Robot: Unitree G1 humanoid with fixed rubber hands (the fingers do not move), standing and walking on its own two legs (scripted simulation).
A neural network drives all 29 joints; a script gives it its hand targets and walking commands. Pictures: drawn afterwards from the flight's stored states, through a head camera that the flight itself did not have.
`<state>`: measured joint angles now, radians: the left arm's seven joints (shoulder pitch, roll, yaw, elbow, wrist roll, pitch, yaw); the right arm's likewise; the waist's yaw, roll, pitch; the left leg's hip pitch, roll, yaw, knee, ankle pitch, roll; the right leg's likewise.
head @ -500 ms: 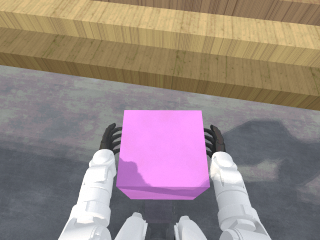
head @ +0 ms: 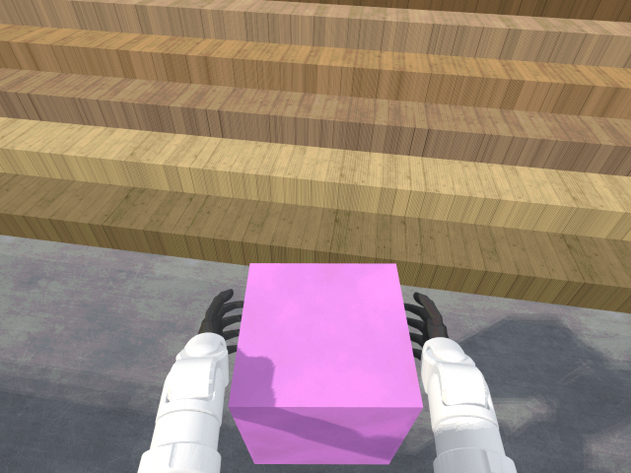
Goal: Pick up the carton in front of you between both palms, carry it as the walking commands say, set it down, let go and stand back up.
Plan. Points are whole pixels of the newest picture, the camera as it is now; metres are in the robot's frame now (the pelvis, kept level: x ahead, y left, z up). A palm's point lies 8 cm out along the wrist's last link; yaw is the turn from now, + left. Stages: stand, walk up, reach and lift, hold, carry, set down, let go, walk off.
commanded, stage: reach and lift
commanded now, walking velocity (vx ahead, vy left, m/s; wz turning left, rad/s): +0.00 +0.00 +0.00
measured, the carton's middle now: (322, 368) +0.29 +0.00 -0.05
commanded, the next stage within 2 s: hold in 0.92 s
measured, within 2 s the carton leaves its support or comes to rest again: neither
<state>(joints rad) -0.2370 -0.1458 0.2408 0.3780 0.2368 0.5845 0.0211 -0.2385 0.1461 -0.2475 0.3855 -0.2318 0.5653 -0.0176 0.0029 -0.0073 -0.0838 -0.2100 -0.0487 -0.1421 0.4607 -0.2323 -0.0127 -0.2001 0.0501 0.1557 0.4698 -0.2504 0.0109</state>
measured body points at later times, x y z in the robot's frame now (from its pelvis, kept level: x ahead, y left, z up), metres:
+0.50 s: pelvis -0.01 +0.00 +0.00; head -0.04 +0.00 +0.45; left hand +0.30 +0.15 +0.02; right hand +0.30 -0.15 +0.02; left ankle +0.01 +0.13 -0.74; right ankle +0.00 -0.13 -0.74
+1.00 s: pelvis +0.00 +0.00 +0.01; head -0.04 +0.00 +0.45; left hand +0.30 +0.15 +0.04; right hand +0.30 -0.15 +0.04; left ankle +0.01 +0.13 -0.74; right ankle +0.00 -0.13 -0.74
